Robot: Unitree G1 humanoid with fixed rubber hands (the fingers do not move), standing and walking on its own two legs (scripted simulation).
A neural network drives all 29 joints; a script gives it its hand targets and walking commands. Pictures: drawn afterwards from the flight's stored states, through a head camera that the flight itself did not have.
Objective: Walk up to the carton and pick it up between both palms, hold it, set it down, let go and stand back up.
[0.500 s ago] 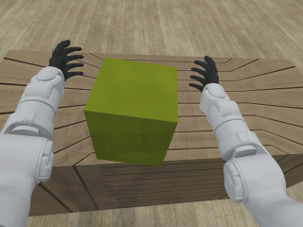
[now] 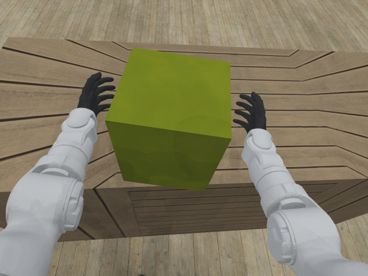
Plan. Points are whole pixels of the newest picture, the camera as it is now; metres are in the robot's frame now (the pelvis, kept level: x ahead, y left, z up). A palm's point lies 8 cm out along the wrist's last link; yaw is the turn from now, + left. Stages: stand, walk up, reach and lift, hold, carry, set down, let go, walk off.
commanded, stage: reach and lift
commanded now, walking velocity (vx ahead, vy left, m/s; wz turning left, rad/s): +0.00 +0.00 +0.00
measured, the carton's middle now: (172, 126) +0.45 +0.02 +0.03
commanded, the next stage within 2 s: none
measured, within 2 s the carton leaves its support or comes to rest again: neither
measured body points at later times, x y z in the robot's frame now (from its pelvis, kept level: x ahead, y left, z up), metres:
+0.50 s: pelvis -0.01 +0.01 -0.01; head +0.09 +0.04 +0.43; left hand +0.48 +0.18 +0.06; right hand +0.45 -0.14 +0.06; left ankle +0.04 +0.11 -0.73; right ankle -0.02 -0.13 -0.73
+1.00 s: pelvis +0.01 +0.01 +0.02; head +0.09 +0.03 +0.46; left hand +0.46 +0.17 +0.06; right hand +0.43 -0.13 +0.06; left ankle +0.04 +0.11 -0.73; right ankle -0.02 -0.13 -0.73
